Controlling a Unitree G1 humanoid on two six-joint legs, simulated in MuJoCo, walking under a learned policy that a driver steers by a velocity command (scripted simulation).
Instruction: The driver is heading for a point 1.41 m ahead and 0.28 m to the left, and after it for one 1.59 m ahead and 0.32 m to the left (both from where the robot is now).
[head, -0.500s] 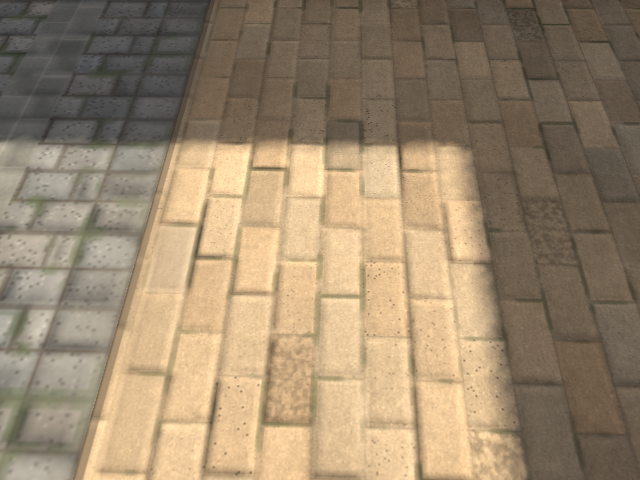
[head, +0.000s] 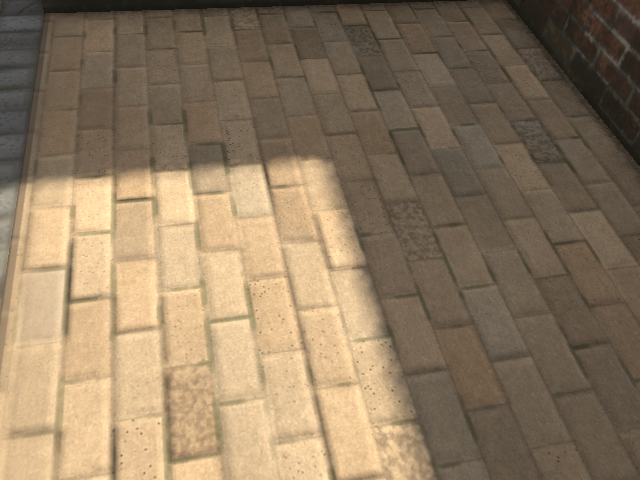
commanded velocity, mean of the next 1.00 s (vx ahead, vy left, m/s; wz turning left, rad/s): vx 0.01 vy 0.00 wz -0.07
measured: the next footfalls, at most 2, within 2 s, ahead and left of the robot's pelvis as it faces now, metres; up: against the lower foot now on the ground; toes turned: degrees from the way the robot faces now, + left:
right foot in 0.16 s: +0.03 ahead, -0.13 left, +0.00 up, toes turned +2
